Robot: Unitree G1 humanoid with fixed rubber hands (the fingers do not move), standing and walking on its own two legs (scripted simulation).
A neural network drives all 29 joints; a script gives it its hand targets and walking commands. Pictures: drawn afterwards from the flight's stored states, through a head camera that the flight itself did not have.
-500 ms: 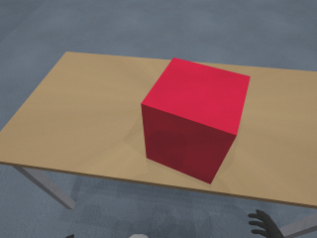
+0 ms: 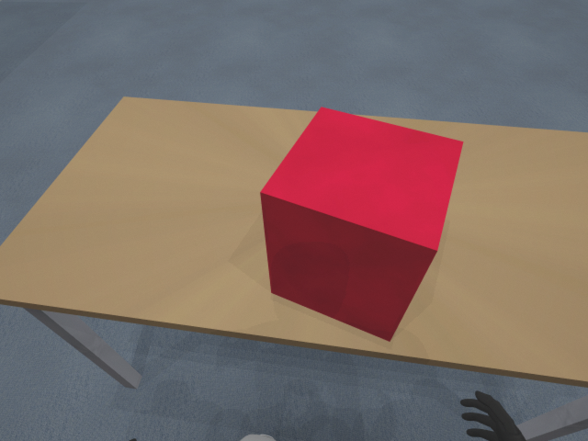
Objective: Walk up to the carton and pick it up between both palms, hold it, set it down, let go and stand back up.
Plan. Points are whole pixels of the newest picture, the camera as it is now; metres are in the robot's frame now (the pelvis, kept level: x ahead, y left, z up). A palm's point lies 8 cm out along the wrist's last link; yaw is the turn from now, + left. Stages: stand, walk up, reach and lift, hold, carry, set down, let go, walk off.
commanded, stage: stand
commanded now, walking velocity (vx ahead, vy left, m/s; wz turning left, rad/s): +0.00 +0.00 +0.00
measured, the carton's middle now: (356, 226) +0.41 -0.06 +0.04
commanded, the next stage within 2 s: none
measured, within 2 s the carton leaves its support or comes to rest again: neither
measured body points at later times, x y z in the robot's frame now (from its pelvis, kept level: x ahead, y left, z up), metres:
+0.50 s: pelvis +0.00 +0.00 +0.00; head +0.01 +0.01 +0.45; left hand +0.07 +0.29 -0.11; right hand +0.13 -0.25 -0.10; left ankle +0.07 +0.13 -0.72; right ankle -0.04 -0.12 -0.72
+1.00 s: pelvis +0.00 +0.00 +0.00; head +0.01 +0.01 +0.45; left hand +0.05 +0.28 -0.12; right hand +0.11 -0.25 -0.12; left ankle +0.07 +0.13 -0.72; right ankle -0.04 -0.12 -0.72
